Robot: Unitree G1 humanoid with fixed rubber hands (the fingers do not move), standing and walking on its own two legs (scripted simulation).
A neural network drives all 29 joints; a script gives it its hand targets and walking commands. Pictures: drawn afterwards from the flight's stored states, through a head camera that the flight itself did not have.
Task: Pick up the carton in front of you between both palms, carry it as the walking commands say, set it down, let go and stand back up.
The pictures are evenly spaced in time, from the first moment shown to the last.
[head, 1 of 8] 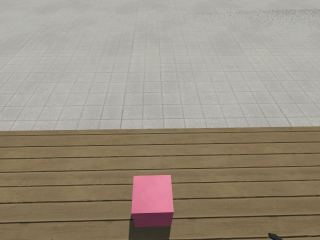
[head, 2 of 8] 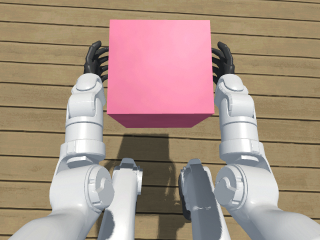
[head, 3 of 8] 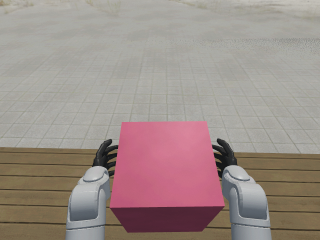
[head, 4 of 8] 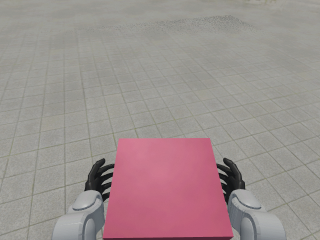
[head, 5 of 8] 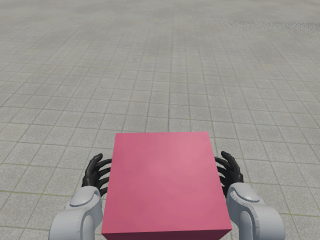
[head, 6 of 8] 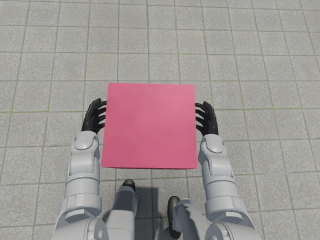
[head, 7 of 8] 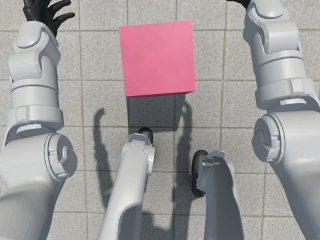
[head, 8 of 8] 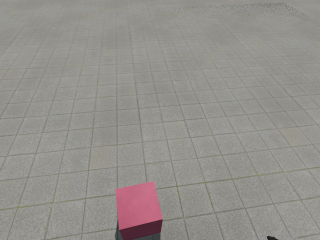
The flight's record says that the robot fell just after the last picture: no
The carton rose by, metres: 0.69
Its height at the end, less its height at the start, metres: -0.09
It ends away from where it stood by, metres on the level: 4.71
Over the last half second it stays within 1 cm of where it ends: yes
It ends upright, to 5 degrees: yes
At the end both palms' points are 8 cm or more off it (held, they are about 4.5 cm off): yes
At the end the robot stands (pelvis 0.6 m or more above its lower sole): yes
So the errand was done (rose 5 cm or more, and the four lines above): yes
